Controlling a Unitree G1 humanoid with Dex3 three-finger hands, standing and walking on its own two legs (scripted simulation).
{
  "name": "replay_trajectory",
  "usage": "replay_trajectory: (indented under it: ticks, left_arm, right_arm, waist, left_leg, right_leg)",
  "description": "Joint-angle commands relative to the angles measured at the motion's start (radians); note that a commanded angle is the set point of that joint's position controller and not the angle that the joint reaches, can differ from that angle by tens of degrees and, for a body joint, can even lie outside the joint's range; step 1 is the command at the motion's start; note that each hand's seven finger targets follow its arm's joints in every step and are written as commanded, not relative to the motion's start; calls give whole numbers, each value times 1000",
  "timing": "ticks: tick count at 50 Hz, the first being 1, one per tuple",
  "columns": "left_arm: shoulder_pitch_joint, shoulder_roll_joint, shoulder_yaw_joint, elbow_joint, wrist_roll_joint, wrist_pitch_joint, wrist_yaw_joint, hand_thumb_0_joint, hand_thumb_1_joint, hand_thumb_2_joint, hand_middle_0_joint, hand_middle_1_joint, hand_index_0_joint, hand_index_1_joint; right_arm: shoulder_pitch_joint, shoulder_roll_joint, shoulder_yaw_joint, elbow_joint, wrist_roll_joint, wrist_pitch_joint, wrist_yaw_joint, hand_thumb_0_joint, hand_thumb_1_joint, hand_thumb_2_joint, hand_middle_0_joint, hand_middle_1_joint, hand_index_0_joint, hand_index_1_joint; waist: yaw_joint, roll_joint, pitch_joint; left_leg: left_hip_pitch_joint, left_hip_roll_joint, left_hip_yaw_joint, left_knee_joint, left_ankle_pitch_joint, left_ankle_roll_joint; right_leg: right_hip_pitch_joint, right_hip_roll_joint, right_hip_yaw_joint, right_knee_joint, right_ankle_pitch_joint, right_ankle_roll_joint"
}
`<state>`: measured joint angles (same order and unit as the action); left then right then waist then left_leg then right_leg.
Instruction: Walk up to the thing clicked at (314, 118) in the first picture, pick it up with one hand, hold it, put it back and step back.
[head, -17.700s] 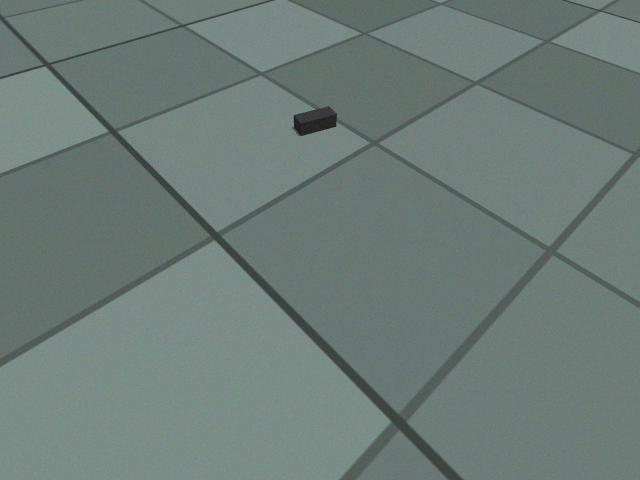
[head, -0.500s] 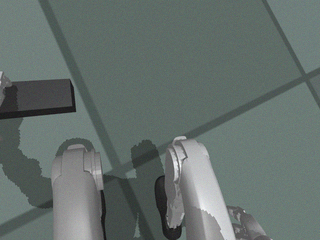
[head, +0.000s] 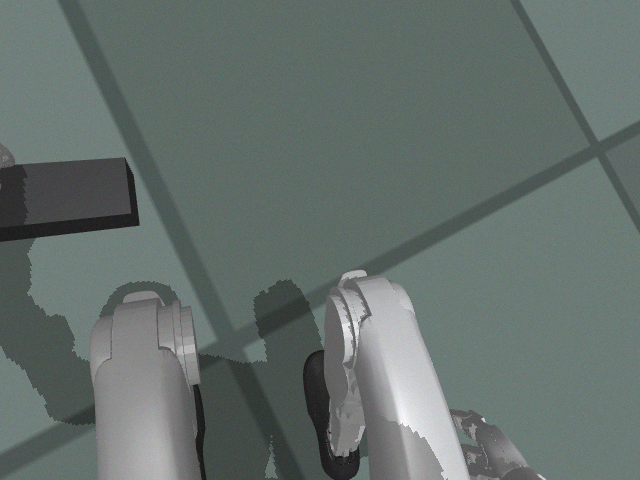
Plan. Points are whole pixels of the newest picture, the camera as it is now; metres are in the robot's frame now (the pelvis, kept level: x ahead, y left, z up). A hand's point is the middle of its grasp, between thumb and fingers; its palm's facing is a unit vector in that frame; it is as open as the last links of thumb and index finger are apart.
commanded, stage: rise first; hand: left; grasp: from above
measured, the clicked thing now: (53, 200) +0.47 +0.32 -0.29
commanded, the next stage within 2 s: approach in 1.04 s
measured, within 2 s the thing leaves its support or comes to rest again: neither
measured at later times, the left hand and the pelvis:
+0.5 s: hand out of the picture +0.42 +0.36 -0.17, palm faces -0.44 -0.09 -0.89, open 14.1 cm; pelvis +0.00 +0.00 +0.00, yaw -1 degrees
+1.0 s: hand out of the picture +0.42 +0.36 -0.16, palm faces -0.46 -0.09 -0.89, open 14.1 cm; pelvis +0.00 +0.00 +0.00, yaw -1 degrees
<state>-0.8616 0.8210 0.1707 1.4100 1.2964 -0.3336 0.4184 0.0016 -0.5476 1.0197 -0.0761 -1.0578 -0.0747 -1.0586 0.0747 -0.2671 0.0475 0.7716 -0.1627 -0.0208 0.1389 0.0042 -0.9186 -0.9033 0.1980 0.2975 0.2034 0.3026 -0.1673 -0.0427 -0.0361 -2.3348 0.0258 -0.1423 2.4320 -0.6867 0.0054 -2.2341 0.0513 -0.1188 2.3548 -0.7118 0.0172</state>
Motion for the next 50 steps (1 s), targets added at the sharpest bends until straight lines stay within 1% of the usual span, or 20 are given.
replay_trajectory:
  ticks: [1, 4, 7, 10, 12, 13, 15, 18, 19, 22, 24, 26, 27, 35, 37, 38, 44, 45, 48, 50]
  left_arm:
    - [-255, 289, 27, -111, -15, 12, 32, 0, -566, 1011, -62, -1074, -65, -1070]
    - [-274, 296, 33, -107, -24, 19, 29, 0, -569, 1018, -59, -1061, -61, -1059]
    - [-287, 289, 12, -102, -16, 20, 19, 0, -570, 1016, -61, -1063, -62, -1062]
    - [-298, 308, 28, -135, -14, 18, 20, 0, -567, 1015, -61, -1067, -64, -1064]
    - [-292, 299, 17, -116, -15, 20, 17, 0, -569, 1015, -59, -1064, -61, -1062]
    - [-294, 287, 5, -103, -16, 21, 13, 0, -563, 1008, -59, -1069, -64, -1064]
    - [-300, 298, 18, -106, -16, 23, 14, 0, -572, 1019, -60, -1061, -61, -1060]
    - [-314, 321, 27, -137, -16, 21, 15, 0, -578, 1027, -61, -1055, -59, -1058]
    - [-318, 315, 14, -121, -14, 20, 12, 0, -566, 1014, -60, -1069, -64, -1065]
    - [-320, 318, 18, -117, -18, 21, 10, 0, -570, 1019, -59, -1066, -61, -1064]
    - [-327, 338, 29, -125, -20, 20, 6, 0, -578, 1023, -61, -1065, -61, -1065]
    - [-346, 331, 19, -134, -18, 20, 4, 0, -570, 1018, -63, -1063, -64, -1062]
    - [-325, 328, 14, -107, -12, 24, 3, 0, -583, 1029, -60, -1062, -58, -1064]
    - [-314, 320, -2, -70, -21, 32, -16, 0, -578, 1023, -60, -1065, -60, -1066]
    - [-317, 325, -1, -103, -18, 31, -19, 0, -587, 1036, -61, -1055, -56, -1060]
    - [-348, 340, 8, -136, -23, 26, -21, 0, -576, 1027, -65, -1058, -63, -1060]
    - [-325, 346, 16, -110, -30, 14, -24, 0, -577, 1024, -62, -1058, -61, -1060]
    - [-329, 342, 1, -100, -28, 12, -26, 0, -578, 1023, -61, -1071, -61, -1070]
    - [-346, 350, 11, -121, -25, 4, -25, 0, -582, 1029, -60, -1062, -59, -1064]
    - [-335, 329, -9, -118, -19, 6, -25, 0, -585, 1034, -62, -1063, -58, -1066]
  right_arm:
    - [194, -239, -65, -15, 4, -6, -15, 0, -915, -906, 199, 300, 200, 300]
    - [198, -242, -62, -17, 5, -9, -14, 0, -912, -904, 199, 300, 200, 300]
    - [200, -246, -62, -17, 7, -10, -15, 0, -913, -905, 199, 300, 200, 300]
    - [204, -247, -58, -20, 6, -10, -15, 0, -912, -904, 199, 300, 200, 300]
    - [204, -246, -57, -21, 9, -9, -16, 0, -911, -904, 199, 300, 200, 300]
    - [208, -246, -57, -21, 9, -9, -14, 0, -912, -904, 200, 300, 200, 300]
    - [212, -251, -51, -20, 7, -9, -14, 0, -911, -904, 200, 300, 200, 300]
    - [213, -251, -51, -22, 8, -7, -16, 0, -910, -904, 200, 300, 200, 300]
    - [215, -250, -50, -24, 8, -6, -14, 0, -910, -904, 200, 300, 200, 300]
    - [219, -251, -44, -26, 5, -6, -13, 0, -909, -903, 200, 300, 200, 300]
    - [220, -254, -43, -27, 8, -6, -14, 0, -912, -904, 200, 300, 200, 300]
    - [226, -254, -39, -32, 3, -5, -14, 0, -910, -904, 200, 300, 200, 300]
    - [225, -252, -38, -26, 7, -4, -14, 0, -912, -904, 200, 300, 200, 300]
    - [215, -257, -31, -42, 10, -6, -14, 0, -910, -903, 200, 300, 200, 300]
    - [212, -256, -32, -40, 13, -5, -16, 0, -910, -903, 200, 300, 200, 300]
    - [216, -259, -35, -44, 13, -3, -15, 0, -909, -903, 200, 300, 200, 300]
    - [222, -253, -26, -46, 9, -3, -16, 0, -907, -902, 200, 300, 200, 300]
    - [218, -252, -24, -43, 10, -4, -17, 0, -909, -903, 200, 300, 200, 300]
    - [229, -256, -24, -42, 5, -4, -17, 0, -908, -903, 200, 300, 200, 300]
    - [231, -254, -25, -39, 6, -5, -16, 0, -910, -903, 200, 300, 200, 300]
  waist:
    - [7, 293, -663]
    - [-2, 289, -649]
    - [-12, 302, -646]
    - [2, 346, -692]
    - [-1, 345, -675]
    - [-17, 336, -654]
    - [-19, 333, -649]
    - [-3, 362, -695]
    - [-18, 363, -681]
    - [-24, 335, -670]
    - [-14, 350, -675]
    - [-30, 338, -694]
    - [-20, 338, -681]
    - [-31, 342, -614]
    - [-16, 362, -649]
    - [-26, 368, -676]
    - [-34, 314, -631]
    - [-35, 315, -619]
    - [-39, 332, -653]
    - [-35, 345, -676]
  left_leg:
    - [521, -18, 79, -230, 180, 30]
    - [520, -17, 73, -233, 167, 29]
    - [531, -16, 61, -242, 152, 25]
    - [579, -15, 56, -247, 184, 19]
    - [574, -14, 56, -248, 183, 19]
    - [553, -14, 56, -245, 179, 20]
    - [551, -17, 57, -246, 186, 20]
    - [590, -14, 61, -241, 212, 19]
    - [564, -14, 62, -237, 209, 19]
    - [543, -15, 64, -226, 210, 25]
    - [560, -15, 60, -240, 209, 22]
    - [557, -14, 61, -228, 216, 25]
    - [556, -15, 63, -234, 211, 24]
    - [536, -14, 46, -261, 148, 19]
    - [572, -13, 47, -259, 178, 17]
    - [575, -13, 50, -251, 189, 18]
    - [507, -17, 63, -238, 159, 27]
    - [498, -17, 66, -239, 149, 27]
    - [530, -17, 62, -233, 173, 25]
    - [560, -15, 59, -231, 207, 23]
  right_leg:
    - [296, 28, -40, -255, 229, -48]
    - [278, 26, -44, -249, 212, -50]
    - [257, 26, -51, -239, 201, -54]
    - [266, 25, -55, -227, 223, -54]
    - [248, 25, -55, -227, 224, -56]
    - [250, 25, -56, -229, 224, -54]
    - [256, 23, -58, -226, 229, -53]
    - [266, 26, -56, -231, 247, -53]
    - [272, 27, -57, -228, 249, -53]
    - [283, 26, -55, -234, 254, -48]
    - [279, 25, -56, -230, 249, -51]
    - [298, 29, -58, -240, 261, -47]
    - [291, 27, -55, -238, 254, -50]
    - [246, 24, -65, -231, 201, -54]
    - [251, 26, -63, -229, 225, -56]
    - [266, 26, -63, -231, 236, -53]
    - [296, 27, -55, -256, 213, -47]
    - [288, 28, -52, -260, 205, -48]
    - [300, 27, -56, -254, 221, -47]
    - [297, 29, -59, -247, 249, -48]
